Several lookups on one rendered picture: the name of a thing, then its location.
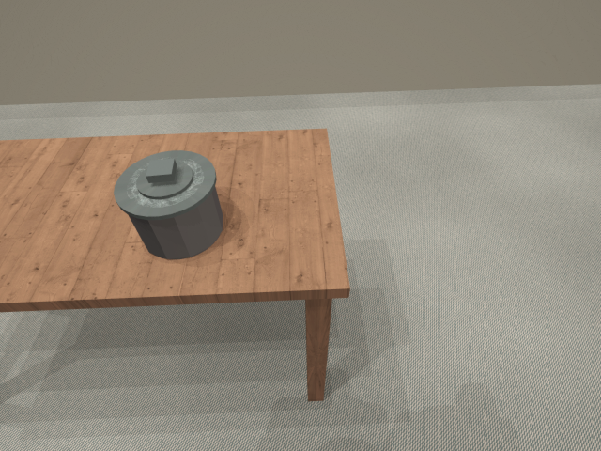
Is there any table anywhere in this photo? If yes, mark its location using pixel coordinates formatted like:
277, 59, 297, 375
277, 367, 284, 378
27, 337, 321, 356
0, 129, 350, 401

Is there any knob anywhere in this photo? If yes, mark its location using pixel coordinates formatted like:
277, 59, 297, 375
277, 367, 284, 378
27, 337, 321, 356
146, 159, 177, 183

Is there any pot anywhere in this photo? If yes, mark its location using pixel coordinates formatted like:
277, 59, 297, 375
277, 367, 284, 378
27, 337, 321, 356
129, 187, 223, 259

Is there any lid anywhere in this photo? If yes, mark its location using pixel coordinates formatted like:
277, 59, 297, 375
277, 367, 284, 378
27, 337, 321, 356
114, 150, 217, 220

